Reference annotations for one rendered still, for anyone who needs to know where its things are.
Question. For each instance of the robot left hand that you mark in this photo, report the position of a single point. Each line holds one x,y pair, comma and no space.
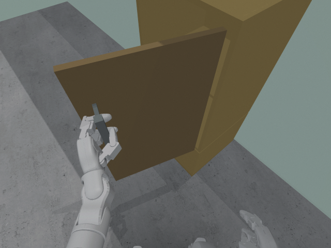
89,142

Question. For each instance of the robot left forearm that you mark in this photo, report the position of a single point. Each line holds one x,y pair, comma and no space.
91,226

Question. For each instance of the robot right hand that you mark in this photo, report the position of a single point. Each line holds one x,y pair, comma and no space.
263,238

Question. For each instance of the cupboard door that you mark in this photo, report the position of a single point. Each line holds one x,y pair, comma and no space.
156,94

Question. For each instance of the right robot shin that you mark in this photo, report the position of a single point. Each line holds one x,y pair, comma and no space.
200,239

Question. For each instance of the handle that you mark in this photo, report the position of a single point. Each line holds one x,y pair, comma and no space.
100,124

